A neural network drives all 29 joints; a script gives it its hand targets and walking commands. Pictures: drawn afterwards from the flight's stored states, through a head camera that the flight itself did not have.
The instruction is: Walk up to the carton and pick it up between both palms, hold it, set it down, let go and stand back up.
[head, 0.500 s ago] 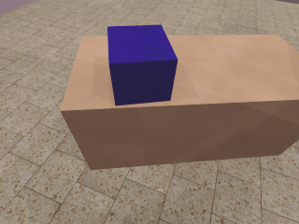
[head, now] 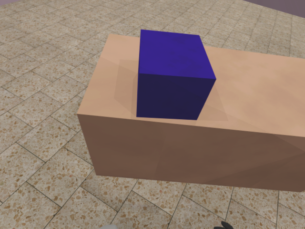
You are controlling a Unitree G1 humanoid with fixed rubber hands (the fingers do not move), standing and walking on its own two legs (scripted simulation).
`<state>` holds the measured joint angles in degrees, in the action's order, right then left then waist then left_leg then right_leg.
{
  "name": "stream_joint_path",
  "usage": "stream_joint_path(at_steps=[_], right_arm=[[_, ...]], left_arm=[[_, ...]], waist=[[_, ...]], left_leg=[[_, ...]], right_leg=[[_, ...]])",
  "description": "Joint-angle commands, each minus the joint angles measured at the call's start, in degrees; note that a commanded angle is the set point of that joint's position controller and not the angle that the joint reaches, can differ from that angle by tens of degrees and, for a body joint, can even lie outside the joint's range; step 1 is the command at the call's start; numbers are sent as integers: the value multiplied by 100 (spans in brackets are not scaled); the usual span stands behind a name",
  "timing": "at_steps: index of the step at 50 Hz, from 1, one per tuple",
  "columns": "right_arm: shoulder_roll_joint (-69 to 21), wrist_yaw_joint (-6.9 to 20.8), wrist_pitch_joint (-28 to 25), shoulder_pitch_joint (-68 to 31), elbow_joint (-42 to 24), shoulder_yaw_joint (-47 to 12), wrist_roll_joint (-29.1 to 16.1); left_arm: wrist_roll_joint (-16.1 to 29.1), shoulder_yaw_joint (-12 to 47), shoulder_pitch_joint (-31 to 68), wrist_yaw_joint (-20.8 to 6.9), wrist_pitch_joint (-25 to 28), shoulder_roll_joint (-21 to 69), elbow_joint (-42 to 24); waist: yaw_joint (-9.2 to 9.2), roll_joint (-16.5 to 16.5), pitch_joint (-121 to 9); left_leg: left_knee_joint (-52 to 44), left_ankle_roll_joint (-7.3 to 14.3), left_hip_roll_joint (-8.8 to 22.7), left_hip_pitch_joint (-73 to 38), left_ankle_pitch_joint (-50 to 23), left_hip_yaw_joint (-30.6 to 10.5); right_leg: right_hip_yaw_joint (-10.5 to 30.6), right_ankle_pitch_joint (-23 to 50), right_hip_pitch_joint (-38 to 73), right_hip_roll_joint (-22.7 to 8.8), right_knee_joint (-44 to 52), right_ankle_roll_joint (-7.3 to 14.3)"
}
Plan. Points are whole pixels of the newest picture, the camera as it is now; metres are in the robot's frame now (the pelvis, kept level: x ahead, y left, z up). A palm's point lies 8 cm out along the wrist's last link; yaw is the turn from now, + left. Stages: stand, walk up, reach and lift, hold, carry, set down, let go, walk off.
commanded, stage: walk up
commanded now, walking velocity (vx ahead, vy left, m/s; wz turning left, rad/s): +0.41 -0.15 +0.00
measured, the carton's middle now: (168, 74) +0.71 -0.05 -0.01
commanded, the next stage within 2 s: stand in 1.60 s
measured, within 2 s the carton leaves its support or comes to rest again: neither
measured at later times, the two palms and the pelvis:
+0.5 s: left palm (101, 167) +0.32 +0.17 -0.13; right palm out of the picture +0.07 -0.25 -0.14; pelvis +0.19 -0.05 -0.01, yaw -3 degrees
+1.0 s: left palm (101, 179) +0.29 +0.17 -0.16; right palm (227, 154) +0.40 -0.29 -0.12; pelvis +0.28 -0.06 -0.01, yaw -1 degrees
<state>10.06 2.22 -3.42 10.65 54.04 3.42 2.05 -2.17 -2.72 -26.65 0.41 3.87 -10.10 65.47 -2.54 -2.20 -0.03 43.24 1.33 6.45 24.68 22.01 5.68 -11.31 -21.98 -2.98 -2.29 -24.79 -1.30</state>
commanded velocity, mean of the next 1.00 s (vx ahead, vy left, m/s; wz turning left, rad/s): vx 0.13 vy -0.09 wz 0.01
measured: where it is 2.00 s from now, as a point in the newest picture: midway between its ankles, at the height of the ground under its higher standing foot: (154, 228)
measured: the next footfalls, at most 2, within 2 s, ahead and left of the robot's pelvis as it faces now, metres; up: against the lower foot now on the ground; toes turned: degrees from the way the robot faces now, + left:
left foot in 0.02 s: +0.10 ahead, +0.12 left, +0.00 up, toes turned +9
right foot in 0.46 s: +0.29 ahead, -0.16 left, +0.00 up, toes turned -15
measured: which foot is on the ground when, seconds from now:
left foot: up 0.00-0.00, down 0.02-0.46, up 0.48-0.86, down 0.88-1.00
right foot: down 0.00-0.04, up 0.06-0.44, down 0.46-0.90, up 0.92-1.00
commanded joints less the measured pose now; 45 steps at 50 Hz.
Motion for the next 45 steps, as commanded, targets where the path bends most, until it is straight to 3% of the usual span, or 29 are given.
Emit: stream_joint_path(at_steps=[1,2,3,4,6,9,11,18,21,22,23,24,25,26,27,28,30,31,32,33,34,37,38,39,41,42,43,44,45], right_arm=[[519,-173,-101,1830,385,239,6],[1090,-267,-115,2646,495,412,13],[1574,-320,-56,3064,606,516,-47],[1563,-352,-26,2784,583,512,-103],[965,-392,-48,1598,239,277,23],[475,-331,-145,1117,161,21,11],[411,-312,-184,1123,198,-12,-12],[801,-342,-109,1568,510,166,-35],[949,-322,-42,1330,456,228,-15],[687,-293,-13,1492,491,154,-63],[309,-243,-2,1635,405,16,-84],[-127,-260,65,1792,293,-102,-178],[136,-277,126,1392,227,-4,-103],[221,-247,184,1151,223,55,-55],[192,-199,173,967,285,6,-36],[91,-180,166,1089,326,-35,-17],[74,-191,160,1404,505,16,35],[58,-224,172,1430,513,-4,44],[-141,-296,193,1339,447,-52,-38],[16,-418,270,1209,474,6,-174],[-165,-452,345,1238,571,-89,-157],[-138,-441,482,1027,454,-177,-135],[134,-437,474,715,306,-54,-132],[375,-444,502,389,209,-54,-201],[576,-407,525,275,148,-29,-204],[480,-364,534,208,29,-46,-211],[518,-354,541,137,7,-27,-247],[577,-328,481,242,-64,-22,-177],[939,-354,441,607,-65,115,-164]], left_arm=[[130,-89,124,-73,104,-784,-166],[146,49,212,-110,108,-401,-268],[90,-48,438,-108,66,-531,-610],[21,-156,834,-124,13,-771,-725],[18,-57,900,-150,-72,-240,-630],[-16,-53,688,-216,-201,-22,-492],[0,-72,568,-235,-293,-105,-466],[10,-39,1749,-385,-342,-185,-1055],[-13,-155,1129,-346,-282,-364,-946],[-26,-261,550,-288,-204,-632,-731],[-74,-448,-283,-215,-120,-1144,-539],[-33,-521,-597,-128,-149,-1575,-486],[101,-506,-450,-52,-205,-1474,-504],[136,-361,93,-6,-243,-1106,-567],[115,-252,697,21,-261,-837,-638],[135,-201,948,38,-234,-745,-748],[79,-100,954,49,-118,-452,-694],[50,-106,812,60,-33,-488,-673],[116,-11,912,99,6,-425,-642],[90,13,887,82,110,-415,-763],[75,46,662,83,164,-407,-625],[55,110,1084,95,117,-473,-687],[23,76,1066,106,46,-442,-822],[105,10,1067,161,-42,-900,-864],[78,-4,669,212,-187,-881,-829],[114,20,703,235,-261,-934,-828],[146,42,870,233,-347,-893,-930],[147,95,749,228,-393,-771,-885],[178,134,727,207,-409,-697,-957]], waist=[[952,480,79],[1309,1583,-401],[1423,2480,-713],[1271,1539,-657],[722,625,372],[371,1280,817],[196,1132,637],[476,1405,749],[-56,1181,635],[-236,433,347],[-541,-513,-401],[-543,-1422,-883],[-545,-1360,-787],[-315,-1045,-99],[-99,-600,520],[102,-610,659],[294,39,320],[252,61,174],[320,-23,274],[268,397,332],[264,534,80],[518,-430,-204],[420,-560,0],[300,-710,34],[180,-755,-112],[204,-1002,-263],[341,-423,-205],[421,-454,-226],[514,662,-682]], left_leg=[[-1380,-67,-299,-2937,-1132,516],[-1869,218,1023,-3675,-146,-1356],[-2875,848,2290,-3762,-1522,-3870],[-3017,1063,2645,-3470,-1780,-4145],[-2853,658,2255,-2435,-1857,-2495],[-2918,372,1506,-1478,-3500,-936],[-2800,354,1260,-1351,-4290,-366],[-2846,384,1283,-1354,-3316,-198],[-1861,206,1267,-1420,-3334,-136],[-1107,133,988,-1084,-3020,26],[364,-126,496,-359,-1682,348],[1719,-252,-270,675,1539,412],[2548,-48,-115,556,1457,-179],[2687,43,50,595,1107,-395],[2643,29,206,729,702,-431],[2521,-2,345,530,275,-407],[2332,-116,419,207,-32,-359],[2143,-172,402,106,17,-215],[1968,-238,242,-160,232,-189],[1789,-371,-46,55,415,-243],[1429,-358,-78,-138,304,-285],[408,-147,-114,-532,-209,-331],[154,-50,-284,-515,-344,-177],[109,-116,-394,-177,-38,-37],[74,-11,-412,-226,-379,-16],[-217,47,-305,-487,-456,-38],[-621,92,-260,-843,-800,-37],[-1228,232,10,-1577,-2299,-117],[-1456,508,859,-2356,-4850,-782]], right_leg=[[73,1989,-1969,-606,-1099,667],[-73,750,-2915,-243,-2759,404],[496,-1244,-3527,279,-4091,246],[983,-1194,-3685,-35,-4689,226],[1163,-164,-3767,-473,-4780,136],[1041,422,-3093,-581,-3859,-107],[707,677,-2600,-480,-3357,-173],[59,1047,-1817,-335,-1501,-75],[148,1034,-862,-179,-392,206],[56,1362,140,-141,-101,257],[1274,1457,1392,-1193,47,508],[2747,1065,1994,-2359,707,1021],[3109,96,995,-2398,1290,1126],[2697,-876,201,-2165,1589,947],[2272,-658,-198,-2017,1621,886],[1938,-116,-682,-1846,1721,836],[1199,1652,-558,-1572,1346,939],[848,2770,-494,-1455,1013,1026],[536,5469,-787,-1516,781,1217],[982,8154,-505,-1909,453,1325],[981,8106,-464,-1943,445,1313],[804,6791,-366,-1717,361,1353],[756,7060,-344,-1632,261,1250],[870,8346,-54,-1748,-109,1316],[878,8236,61,-1878,-357,1320],[731,7405,-131,-1899,-478,1286],[767,6542,-443,-1765,-567,1152],[389,5258,-1058,-1399,-1037,786],[129,2911,-1614,-949,-1842,451]])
